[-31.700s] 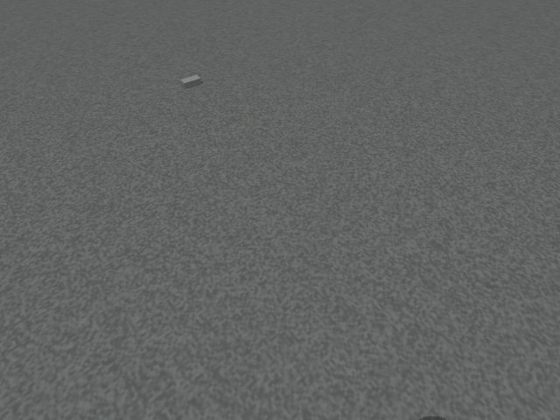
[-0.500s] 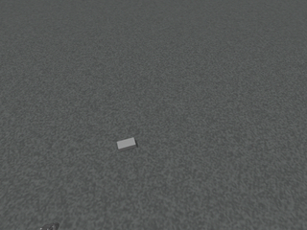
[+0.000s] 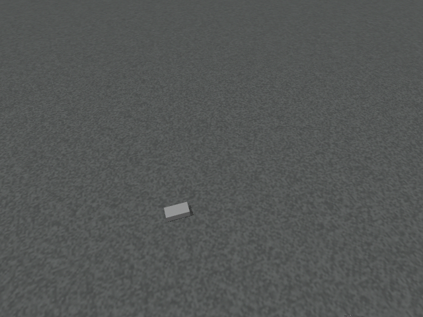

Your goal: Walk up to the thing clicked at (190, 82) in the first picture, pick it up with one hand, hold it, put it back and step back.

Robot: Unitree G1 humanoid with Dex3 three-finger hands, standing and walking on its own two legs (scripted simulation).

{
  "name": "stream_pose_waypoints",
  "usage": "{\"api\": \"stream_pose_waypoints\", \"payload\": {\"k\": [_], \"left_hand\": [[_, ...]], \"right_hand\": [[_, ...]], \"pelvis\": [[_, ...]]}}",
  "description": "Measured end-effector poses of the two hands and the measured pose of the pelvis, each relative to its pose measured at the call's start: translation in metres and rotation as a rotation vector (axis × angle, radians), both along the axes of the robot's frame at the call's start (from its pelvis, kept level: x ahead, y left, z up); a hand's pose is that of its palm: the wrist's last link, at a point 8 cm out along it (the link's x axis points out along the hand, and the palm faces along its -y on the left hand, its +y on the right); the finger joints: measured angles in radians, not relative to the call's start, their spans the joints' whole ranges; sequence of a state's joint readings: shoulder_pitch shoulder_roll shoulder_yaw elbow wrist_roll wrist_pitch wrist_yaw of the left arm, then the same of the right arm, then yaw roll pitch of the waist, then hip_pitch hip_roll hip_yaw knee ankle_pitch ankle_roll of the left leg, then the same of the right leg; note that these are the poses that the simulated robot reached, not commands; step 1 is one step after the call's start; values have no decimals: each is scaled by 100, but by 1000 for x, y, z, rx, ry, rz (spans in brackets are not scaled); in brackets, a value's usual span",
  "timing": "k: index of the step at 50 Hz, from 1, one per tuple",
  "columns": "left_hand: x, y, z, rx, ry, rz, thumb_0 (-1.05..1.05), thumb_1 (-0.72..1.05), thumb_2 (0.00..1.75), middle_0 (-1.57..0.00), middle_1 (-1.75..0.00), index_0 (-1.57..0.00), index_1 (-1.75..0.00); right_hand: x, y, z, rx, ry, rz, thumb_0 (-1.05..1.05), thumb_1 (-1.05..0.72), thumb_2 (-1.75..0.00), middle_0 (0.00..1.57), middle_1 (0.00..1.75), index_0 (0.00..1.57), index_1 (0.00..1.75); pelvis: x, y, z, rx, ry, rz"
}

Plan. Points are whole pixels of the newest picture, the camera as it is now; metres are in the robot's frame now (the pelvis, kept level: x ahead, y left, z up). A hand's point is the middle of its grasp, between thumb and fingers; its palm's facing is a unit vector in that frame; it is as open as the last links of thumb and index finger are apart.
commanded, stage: stand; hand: left
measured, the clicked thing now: (177, 211) +0.76 +0.22 -0.76
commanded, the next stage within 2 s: walk up in 0.84 s
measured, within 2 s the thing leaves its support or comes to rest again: neither
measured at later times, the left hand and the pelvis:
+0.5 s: hand out of the picture +0.08 +0.23 -0.15, palm faces -0.03 -0.93 -0.36, open 7.4 cm; pelvis +0.00 -0.02 +0.00, yaw +0 degrees
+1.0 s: hand out of the picture +0.08 +0.25 -0.15, palm faces +0.04 -0.94 -0.34, open 7.4 cm; pelvis +0.02 -0.01 +0.00, yaw +1 degrees
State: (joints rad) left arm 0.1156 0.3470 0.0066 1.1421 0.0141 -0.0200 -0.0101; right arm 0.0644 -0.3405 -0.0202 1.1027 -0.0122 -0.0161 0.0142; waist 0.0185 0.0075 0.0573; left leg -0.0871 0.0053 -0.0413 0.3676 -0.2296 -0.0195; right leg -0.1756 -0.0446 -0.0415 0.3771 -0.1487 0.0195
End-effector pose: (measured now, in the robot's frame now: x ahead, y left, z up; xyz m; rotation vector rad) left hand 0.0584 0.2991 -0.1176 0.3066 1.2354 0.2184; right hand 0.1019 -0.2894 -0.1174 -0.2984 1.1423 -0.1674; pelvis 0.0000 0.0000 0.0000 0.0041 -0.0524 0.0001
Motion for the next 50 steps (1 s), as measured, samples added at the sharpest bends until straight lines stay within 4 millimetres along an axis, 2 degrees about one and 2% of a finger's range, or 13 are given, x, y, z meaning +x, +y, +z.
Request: {"api": "stream_pose_waypoints", "payload": {"k": [6,16,29,35,44,47,50], "left_hand": [[-2,-8,3,6,8,-5,0,90,89,-20,-30,-20,-30],[8,-18,6,11,-13,-21,0,90,89,-20,-30,-20,-30],[16,-23,6,10,-9,-31,0,90,89,-20,-30,-20,-30],[19,-24,5,6,-4,-32,0,90,89,-20,-30,-20,-30],[25,-24,6,-6,-24,-25,0,90,89,-20,-30,-20,-30],[21,-17,8,-11,-60,-2,0,90,89,-21,-30,-21,-30],[9,-1,9,0,-61,26,0,90,89,-21,-30,-21,-30]], "right_hand": [[-7,-10,-2,0,25,-7,1,-90,-90,20,30,21,30],[-35,-26,-7,-8,83,-30,1,-91,-90,20,30,21,30],[-63,-35,-10,-14,155,-48,1,-91,-90,20,30,21,30],[-61,-34,-10,-16,155,-45,1,-91,-90,20,30,21,30],[-43,-33,-8,-12,113,-28,1,-91,-90,20,30,21,30],[-36,-36,-4,-26,107,-5,1,-90,-90,20,30,21,30],[-24,-36,4,-52,107,19,1,-90,-90,20,30,21,30]], "pelvis": [[0,-7,1,0,1,1],[-3,-18,1,2,1,-1],[-1,-24,1,0,13,-4],[2,-25,1,0,15,-7],[8,-24,0,-4,16,-6],[14,-19,0,-11,17,12],[21,-11,1,-7,10,16]]}}
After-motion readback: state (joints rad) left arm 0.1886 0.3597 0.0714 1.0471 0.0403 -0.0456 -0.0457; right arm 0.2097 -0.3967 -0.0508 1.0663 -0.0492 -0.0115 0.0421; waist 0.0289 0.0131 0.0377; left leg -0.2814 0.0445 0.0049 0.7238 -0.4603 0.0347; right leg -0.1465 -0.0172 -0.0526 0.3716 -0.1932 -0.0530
